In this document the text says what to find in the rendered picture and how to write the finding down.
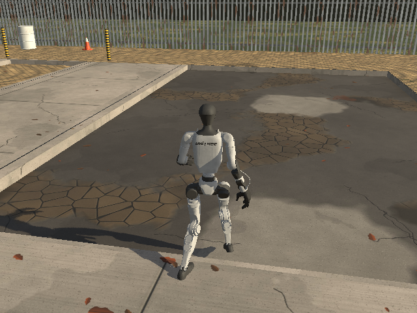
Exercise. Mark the robot left upper arm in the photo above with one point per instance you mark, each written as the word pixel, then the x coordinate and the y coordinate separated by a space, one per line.
pixel 184 146

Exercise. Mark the robot left hand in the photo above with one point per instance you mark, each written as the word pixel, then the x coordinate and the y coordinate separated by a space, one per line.
pixel 190 162

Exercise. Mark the robot right upper arm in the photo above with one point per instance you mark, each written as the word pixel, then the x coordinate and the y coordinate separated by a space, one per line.
pixel 230 149

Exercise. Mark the robot right foot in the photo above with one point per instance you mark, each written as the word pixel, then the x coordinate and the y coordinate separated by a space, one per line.
pixel 229 247

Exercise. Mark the robot right hand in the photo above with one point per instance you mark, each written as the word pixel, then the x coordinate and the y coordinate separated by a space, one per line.
pixel 247 198

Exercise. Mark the humanoid robot torso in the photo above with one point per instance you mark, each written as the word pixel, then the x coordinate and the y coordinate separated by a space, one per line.
pixel 207 157

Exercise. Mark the right robot forearm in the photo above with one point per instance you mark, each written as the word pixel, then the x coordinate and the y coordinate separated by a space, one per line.
pixel 239 178

